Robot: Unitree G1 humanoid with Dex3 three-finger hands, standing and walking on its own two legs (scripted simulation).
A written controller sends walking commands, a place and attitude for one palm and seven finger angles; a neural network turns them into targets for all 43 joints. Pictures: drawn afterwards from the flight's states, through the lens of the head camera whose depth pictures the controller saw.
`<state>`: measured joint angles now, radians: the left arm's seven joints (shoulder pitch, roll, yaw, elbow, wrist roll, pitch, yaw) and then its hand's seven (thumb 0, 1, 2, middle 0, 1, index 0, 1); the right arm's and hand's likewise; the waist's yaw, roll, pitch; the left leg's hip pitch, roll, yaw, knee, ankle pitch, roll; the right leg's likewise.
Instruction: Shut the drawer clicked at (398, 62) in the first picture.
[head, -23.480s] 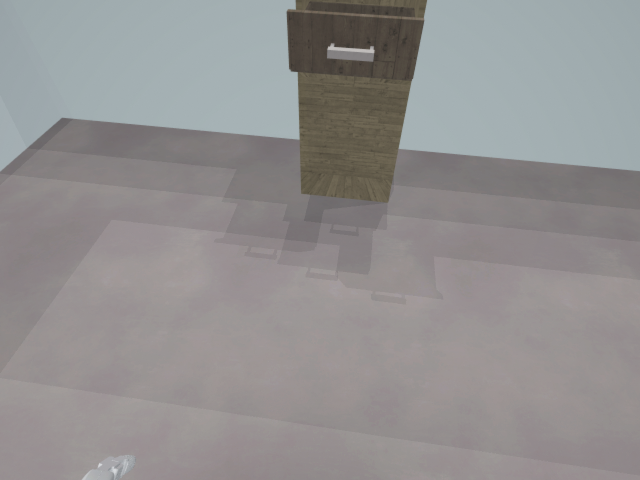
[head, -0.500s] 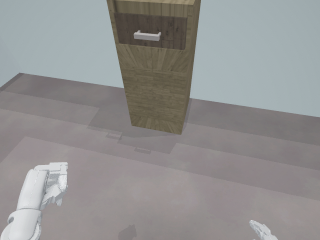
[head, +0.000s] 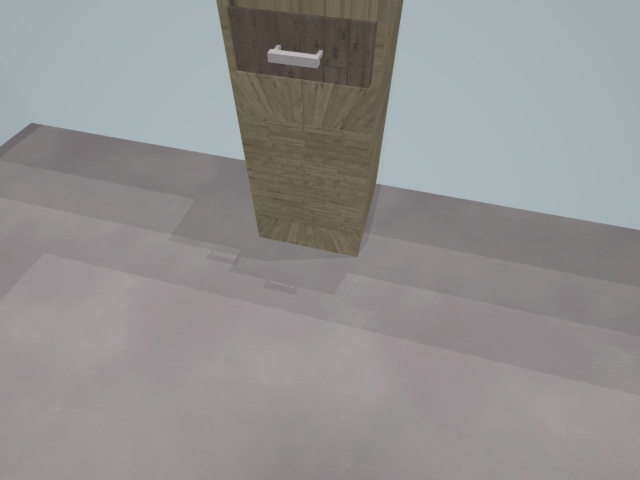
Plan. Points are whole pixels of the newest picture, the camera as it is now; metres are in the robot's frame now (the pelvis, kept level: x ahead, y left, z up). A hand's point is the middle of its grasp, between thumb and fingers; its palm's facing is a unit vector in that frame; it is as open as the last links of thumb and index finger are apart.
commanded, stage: let the arm hang, fingers relaxed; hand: left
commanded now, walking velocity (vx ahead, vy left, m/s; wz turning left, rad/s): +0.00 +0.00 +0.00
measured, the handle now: (296, 54) +1.04 +0.13 +0.03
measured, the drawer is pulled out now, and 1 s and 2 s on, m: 0.00 0.00 0.00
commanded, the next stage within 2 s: look to check the result in 0.50 s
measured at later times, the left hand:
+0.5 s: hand out of the picture +0.09 +0.19 -0.16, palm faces -0.03 -0.97 -0.25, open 7.4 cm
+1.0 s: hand out of the picture +0.08 +0.19 -0.16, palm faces -0.02 -0.96 -0.26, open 7.4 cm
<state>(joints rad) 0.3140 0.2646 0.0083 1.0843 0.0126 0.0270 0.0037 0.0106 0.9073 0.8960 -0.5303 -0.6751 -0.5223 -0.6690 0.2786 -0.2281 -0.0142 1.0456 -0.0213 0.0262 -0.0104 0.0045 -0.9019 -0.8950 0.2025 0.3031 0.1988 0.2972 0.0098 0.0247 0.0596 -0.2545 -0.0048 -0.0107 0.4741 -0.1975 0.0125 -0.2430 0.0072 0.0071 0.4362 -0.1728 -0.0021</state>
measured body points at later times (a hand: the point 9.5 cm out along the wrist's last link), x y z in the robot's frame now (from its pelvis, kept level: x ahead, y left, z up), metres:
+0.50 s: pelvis +0.02 -0.01 +0.00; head +0.04 -0.02 +0.45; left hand +0.10 +0.24 -0.14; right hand +0.04 -0.25 -0.16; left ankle +0.04 +0.11 -0.74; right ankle +0.04 -0.12 -0.74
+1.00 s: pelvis +0.03 -0.02 +0.01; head +0.06 -0.03 +0.46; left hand +0.08 +0.24 -0.14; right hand +0.06 -0.27 -0.15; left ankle +0.04 +0.11 -0.74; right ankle +0.04 -0.12 -0.74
